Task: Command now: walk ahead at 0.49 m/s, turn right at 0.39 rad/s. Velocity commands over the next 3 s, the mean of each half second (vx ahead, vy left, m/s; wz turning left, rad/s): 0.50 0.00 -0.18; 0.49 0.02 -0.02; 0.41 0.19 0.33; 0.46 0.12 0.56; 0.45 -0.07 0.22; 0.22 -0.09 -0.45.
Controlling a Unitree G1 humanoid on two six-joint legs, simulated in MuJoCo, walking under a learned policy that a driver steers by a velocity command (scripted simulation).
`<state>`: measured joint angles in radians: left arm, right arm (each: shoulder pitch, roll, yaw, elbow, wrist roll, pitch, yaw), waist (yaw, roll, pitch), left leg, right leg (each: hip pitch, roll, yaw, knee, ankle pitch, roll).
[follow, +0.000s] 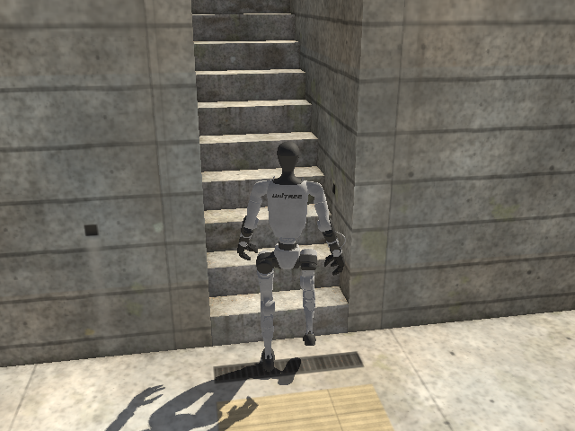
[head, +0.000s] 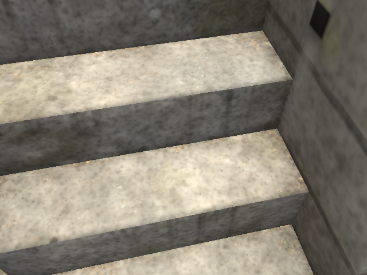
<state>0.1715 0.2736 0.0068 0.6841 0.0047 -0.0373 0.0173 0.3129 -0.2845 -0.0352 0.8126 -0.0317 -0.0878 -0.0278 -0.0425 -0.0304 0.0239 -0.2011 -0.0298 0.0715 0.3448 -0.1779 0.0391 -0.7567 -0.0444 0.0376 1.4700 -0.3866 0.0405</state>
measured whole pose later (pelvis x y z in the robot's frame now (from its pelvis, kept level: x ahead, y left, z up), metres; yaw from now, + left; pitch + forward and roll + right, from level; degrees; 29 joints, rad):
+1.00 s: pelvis +0.32 -0.03 +0.20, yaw -4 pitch +3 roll -1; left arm 0.11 0.08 -0.07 0.74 -0.01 -0.05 0.02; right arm 0.54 -0.14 0.04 1.05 -0.04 -0.02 -0.03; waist -0.11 0.01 -0.06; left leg -0.19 0.03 0.06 0.49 -0.36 0.09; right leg -1.21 0.04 0.09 2.02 -0.20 -0.01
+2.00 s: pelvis +0.57 +0.09 +0.41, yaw +20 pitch +4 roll -5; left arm -0.07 0.14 -0.01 0.67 -0.01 -0.08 0.02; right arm 0.63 -0.10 -0.03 0.84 -0.02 -0.05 -0.06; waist -0.13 0.01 -0.10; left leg -0.22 -0.19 -0.35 0.43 -0.21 0.15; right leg -0.90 0.15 0.01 1.78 -0.27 -0.02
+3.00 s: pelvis +0.90 +0.22 +0.70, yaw +11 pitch +2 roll +3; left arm 0.05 0.21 -0.02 0.55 0.06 0.05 0.01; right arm 0.17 -0.35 -0.06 0.76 0.00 -0.02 -0.03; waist 0.00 -0.01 0.04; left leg -0.63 0.09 -0.07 1.70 -0.16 0.01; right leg -0.85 0.03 0.08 1.26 -0.45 -0.02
